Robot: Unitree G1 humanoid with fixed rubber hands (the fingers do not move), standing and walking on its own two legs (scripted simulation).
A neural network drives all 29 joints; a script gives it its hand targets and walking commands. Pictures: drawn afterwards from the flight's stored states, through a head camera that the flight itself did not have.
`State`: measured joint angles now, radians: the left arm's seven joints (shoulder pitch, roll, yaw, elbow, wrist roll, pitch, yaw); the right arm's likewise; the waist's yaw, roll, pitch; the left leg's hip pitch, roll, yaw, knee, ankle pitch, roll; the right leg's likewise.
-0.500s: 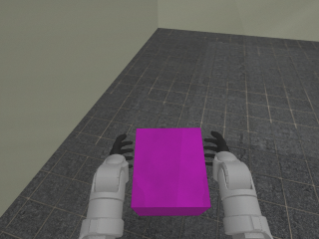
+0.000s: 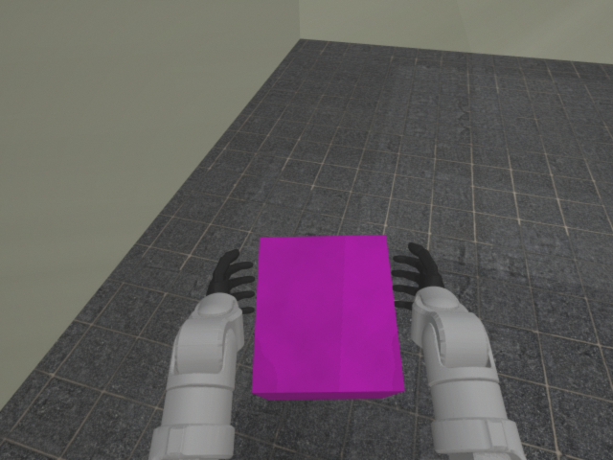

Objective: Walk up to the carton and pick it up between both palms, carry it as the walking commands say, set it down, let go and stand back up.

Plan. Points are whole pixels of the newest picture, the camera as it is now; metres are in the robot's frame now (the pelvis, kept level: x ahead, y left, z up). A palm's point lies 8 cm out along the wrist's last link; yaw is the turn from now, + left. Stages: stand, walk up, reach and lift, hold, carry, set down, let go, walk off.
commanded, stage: carry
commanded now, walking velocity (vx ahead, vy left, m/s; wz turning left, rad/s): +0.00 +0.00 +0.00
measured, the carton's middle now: (323, 322) +0.33 +0.00 -0.04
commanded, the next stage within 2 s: hold in 0.06 s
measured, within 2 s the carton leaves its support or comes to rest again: neither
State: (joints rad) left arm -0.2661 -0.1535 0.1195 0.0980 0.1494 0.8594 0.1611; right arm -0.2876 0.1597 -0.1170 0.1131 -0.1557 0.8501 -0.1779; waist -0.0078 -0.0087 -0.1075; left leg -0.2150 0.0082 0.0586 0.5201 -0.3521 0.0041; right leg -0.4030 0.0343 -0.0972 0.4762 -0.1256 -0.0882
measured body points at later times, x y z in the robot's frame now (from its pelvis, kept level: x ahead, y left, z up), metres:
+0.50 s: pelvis -0.02 +0.02 +0.00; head -0.09 +0.00 +0.45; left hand +0.29 +0.17 +0.06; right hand +0.30 -0.10 +0.06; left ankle -0.05 +0.12 -0.73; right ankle +0.07 -0.07 -0.73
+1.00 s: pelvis +0.00 +0.03 +0.01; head -0.06 +0.03 +0.46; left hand +0.30 +0.17 +0.05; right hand +0.30 -0.11 +0.05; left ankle -0.05 +0.12 -0.73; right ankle +0.07 -0.06 -0.73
